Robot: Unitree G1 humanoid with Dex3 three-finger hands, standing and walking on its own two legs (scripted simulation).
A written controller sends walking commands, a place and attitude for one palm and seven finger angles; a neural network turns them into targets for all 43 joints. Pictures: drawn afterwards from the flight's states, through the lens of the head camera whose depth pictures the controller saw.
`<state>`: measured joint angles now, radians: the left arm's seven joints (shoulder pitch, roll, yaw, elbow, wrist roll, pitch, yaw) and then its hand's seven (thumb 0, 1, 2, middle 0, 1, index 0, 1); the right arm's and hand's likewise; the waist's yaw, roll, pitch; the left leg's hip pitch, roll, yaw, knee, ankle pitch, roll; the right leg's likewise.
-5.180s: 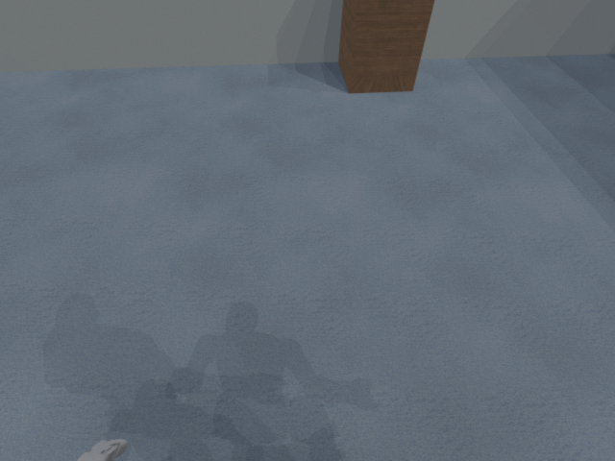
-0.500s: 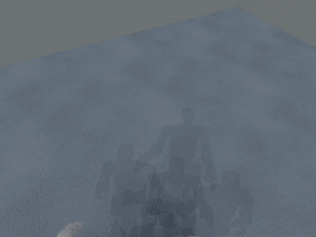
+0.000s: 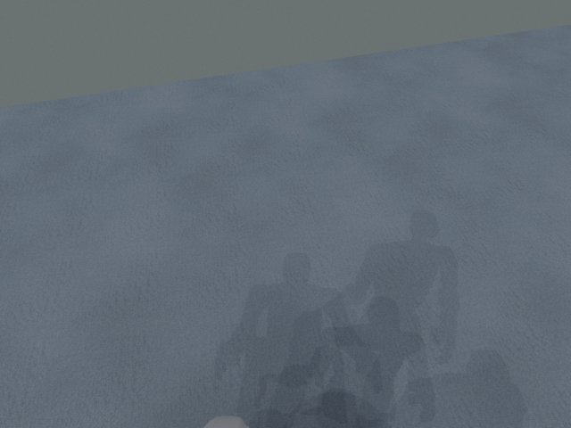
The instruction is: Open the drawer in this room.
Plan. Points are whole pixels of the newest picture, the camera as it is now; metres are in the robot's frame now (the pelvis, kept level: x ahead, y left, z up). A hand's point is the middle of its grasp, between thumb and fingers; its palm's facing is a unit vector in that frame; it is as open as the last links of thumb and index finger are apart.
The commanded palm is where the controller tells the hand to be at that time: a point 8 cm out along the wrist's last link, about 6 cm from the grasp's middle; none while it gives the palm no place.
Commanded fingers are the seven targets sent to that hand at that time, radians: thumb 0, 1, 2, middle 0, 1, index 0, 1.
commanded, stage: turn or walk to find it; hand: left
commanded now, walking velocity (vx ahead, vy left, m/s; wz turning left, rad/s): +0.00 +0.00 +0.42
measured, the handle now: out of the picture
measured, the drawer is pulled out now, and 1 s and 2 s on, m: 0.00 0.00 0.00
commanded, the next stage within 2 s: none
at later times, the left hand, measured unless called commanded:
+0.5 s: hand out of the picture +0.04 +0.28 -0.16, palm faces +0.19 -0.95 -0.24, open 7.4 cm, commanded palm none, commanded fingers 0.00 0.90 0.90 -0.20 -0.30 -0.20 -0.30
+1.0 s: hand out of the picture -0.04 +0.18 -0.14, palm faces +0.41 -0.87 -0.28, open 7.4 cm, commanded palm none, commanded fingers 0.00 0.90 0.90 -0.20 -0.30 -0.20 -0.30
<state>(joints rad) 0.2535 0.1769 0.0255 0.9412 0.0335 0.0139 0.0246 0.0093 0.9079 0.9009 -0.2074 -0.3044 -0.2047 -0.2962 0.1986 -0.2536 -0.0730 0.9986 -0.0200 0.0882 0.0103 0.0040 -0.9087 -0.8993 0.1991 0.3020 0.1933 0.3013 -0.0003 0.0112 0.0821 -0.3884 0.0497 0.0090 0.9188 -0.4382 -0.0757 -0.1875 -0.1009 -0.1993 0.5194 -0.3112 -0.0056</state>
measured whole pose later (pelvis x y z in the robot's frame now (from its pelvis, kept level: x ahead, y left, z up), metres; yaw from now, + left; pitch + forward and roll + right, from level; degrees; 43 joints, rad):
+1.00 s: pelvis -0.03 -0.02 +0.01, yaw +25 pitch -1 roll +2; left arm 0.22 0.15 0.02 0.93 0.02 0.01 0.03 0.01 0.91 0.90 -0.21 -0.30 -0.20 -0.30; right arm 0.27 -0.27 -0.09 1.01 -0.03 0.09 0.01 0.00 -0.91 -0.90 0.20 0.30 0.19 0.30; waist -0.03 0.05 0.06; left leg -0.47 0.03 -0.04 1.12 -0.36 -0.08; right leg -0.18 -0.06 -0.17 0.48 -0.28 -0.05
